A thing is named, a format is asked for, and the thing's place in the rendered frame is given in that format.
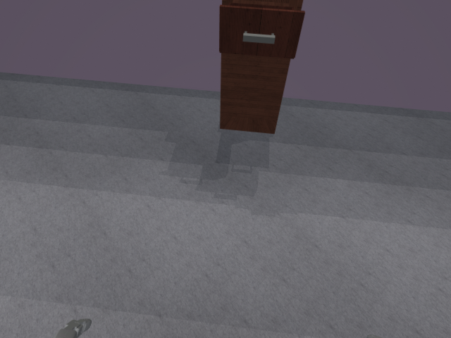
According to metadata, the handle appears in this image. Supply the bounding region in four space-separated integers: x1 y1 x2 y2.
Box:
243 31 276 44

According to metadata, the drawer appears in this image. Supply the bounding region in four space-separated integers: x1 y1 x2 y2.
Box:
219 2 305 59

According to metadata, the left robot hand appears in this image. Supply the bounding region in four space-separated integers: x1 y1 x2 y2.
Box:
53 319 92 338

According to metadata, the cabinet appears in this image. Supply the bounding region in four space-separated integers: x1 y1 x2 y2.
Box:
220 0 303 134

